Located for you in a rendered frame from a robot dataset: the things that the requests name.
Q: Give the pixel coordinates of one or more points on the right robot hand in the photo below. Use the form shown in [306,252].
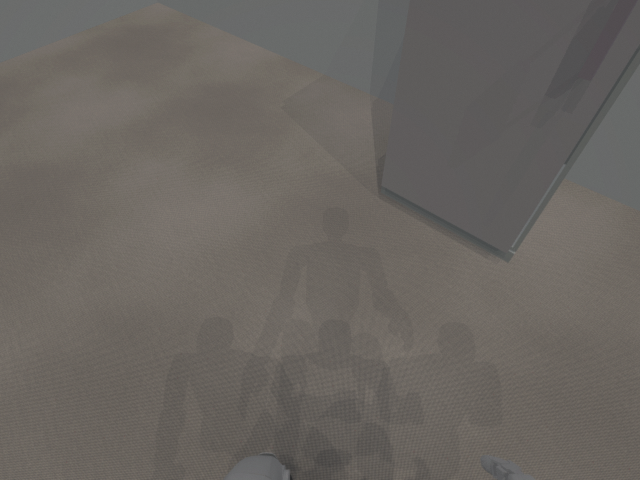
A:
[502,469]

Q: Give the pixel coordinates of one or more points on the handle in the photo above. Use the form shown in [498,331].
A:
[607,37]

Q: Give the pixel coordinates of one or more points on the left robot shin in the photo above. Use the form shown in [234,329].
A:
[268,454]

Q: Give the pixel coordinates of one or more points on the robot left thigh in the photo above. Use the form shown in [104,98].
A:
[259,467]

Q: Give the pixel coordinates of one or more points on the fridge door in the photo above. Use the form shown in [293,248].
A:
[488,105]

